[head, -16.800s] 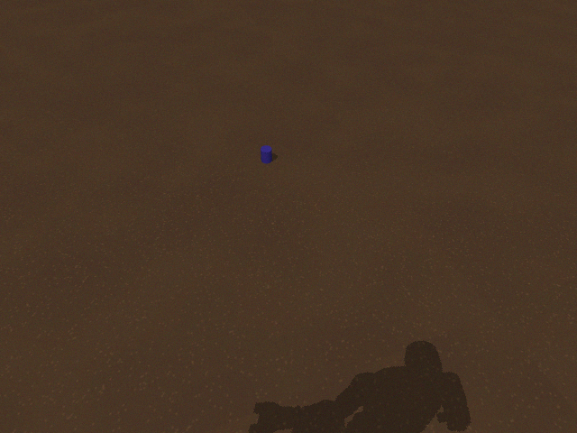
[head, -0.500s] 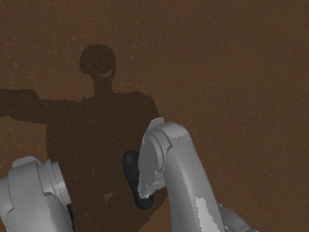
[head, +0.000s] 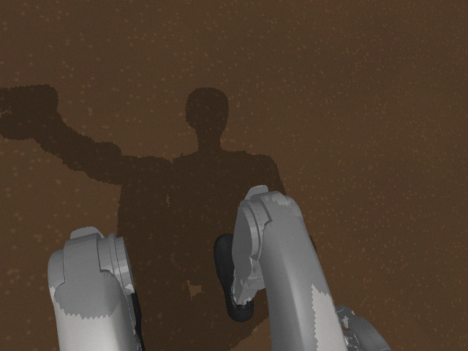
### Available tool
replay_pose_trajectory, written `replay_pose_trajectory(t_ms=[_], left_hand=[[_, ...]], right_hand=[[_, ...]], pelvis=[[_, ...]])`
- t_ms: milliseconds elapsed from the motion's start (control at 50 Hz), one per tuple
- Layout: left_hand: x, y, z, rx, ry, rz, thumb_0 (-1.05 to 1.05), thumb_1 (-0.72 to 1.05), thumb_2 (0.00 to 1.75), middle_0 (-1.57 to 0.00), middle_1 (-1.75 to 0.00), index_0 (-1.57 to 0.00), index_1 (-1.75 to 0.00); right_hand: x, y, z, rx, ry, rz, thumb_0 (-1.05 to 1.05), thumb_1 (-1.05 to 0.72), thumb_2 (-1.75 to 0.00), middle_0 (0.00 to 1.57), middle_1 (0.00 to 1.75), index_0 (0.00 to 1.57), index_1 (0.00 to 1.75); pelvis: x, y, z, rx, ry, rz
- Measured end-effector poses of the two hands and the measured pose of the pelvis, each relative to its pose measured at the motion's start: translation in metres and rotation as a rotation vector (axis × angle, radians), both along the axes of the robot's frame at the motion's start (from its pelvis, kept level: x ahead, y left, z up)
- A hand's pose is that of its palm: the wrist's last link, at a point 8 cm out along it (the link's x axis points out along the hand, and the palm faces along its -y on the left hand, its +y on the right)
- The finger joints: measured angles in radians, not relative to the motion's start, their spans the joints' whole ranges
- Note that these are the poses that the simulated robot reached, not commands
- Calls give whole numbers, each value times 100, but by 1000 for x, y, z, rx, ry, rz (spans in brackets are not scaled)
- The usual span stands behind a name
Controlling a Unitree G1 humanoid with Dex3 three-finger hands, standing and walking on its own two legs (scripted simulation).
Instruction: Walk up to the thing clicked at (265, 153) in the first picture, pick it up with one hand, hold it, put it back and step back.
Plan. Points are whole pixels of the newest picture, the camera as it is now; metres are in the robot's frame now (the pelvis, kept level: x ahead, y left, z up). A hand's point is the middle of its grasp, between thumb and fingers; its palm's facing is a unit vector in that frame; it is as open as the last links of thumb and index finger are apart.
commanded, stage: settle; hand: left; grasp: from above
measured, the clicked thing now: out of the picture +0.50 +0.34 -0.18
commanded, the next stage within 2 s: lift in 0.08 s
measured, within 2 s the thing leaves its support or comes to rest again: neither
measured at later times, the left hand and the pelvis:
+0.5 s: hand out of the picture +0.46 +0.34 -0.10, palm faces -0.47 -0.09 -0.88, open 8.2 cm; pelvis +0.00 +0.00 +0.03, yaw +2 degrees
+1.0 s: hand out of the picture +0.40 +0.32 +0.07, palm faces -0.43 -0.11 -0.90, open 8.2 cm; pelvis +0.01 +0.00 +0.16, yaw +5 degrees
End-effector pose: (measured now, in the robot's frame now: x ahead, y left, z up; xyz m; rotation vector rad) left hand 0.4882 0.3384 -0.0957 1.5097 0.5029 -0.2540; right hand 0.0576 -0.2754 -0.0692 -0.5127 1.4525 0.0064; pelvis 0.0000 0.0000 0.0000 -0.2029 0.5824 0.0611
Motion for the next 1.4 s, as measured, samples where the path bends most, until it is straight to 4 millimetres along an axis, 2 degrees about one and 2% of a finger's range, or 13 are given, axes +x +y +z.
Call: replay_pose_trajectory(t_ms=[260, 420, 560, 740, 880, 1020, 1220, 1400], left_hand=[[2, -2, 23, -5, -11, 6, 1, 18, 47, -68, -82, -77, -69], [-9, -1, 41, -19, 15, 23, 1, 19, 46, -68, -82, -77, -69], [-25, 1, 72, -26, 8, 7, 0, 20, 46, -68, -81, -77, -69], [-47, 2, 125, -25, -9, 6, 0, 20, 46, -68, -82, -77, -69], [-67, -4, 174, -37, -23, 13, 0, 20, 46, -68, -82, -76, -69], [-87, -16, 234, -48, -39, 17, 0, 20, 46, -68, -81, -77, -69], [-119, -41, 323, -64, -41, 18, 0, 20, 46, -68, -81, -77, -68], [-130, -56, 381, -50, -40, 43, 1, 20, 46, -68, -81, -77, -68]], right_hand=[[-21, -2, 13, -30, 33, -69, 0, -91, -90, 21, 30, 20, 30], [-21, 0, 19, -17, 24, -108, 0, -91, -91, 21, 30, 20, 30], [-4, 2, 28, -2, -20, -116, 0, -92, -91, 21, 30, 20, 30], [39, 9, 53, 28, -127, -105, 0, -91, -91, 21, 30, 20, 30], [69, 17, 85, 59, -208, -97, 0, -91, -91, 21, 30, 20, 30], [87, 24, 127, 84, -281, -115, 0, -91, -91, 21, 30, 20, 30], [95, 32, 202, 115, -362, -159, 0, -91, -90, 21, 30, 20, 30], [95, 27, 263, 111, -417, -186, 1, -91, -90, 21, 30, 20, 30]], pelvis=[[-2, 1, 12, 8, 18, 4], [-3, 2, 25, 17, 33, 13], [-2, 3, 44, 31, 41, 17], [1, 4, 81, 47, 44, 26], [5, 4, 120, 66, 18, 31], [7, 3, 166, 86, -35, 35], [17, 1, 244, 126, -141, 35], [32, -2, 304, 156, -237, 39]])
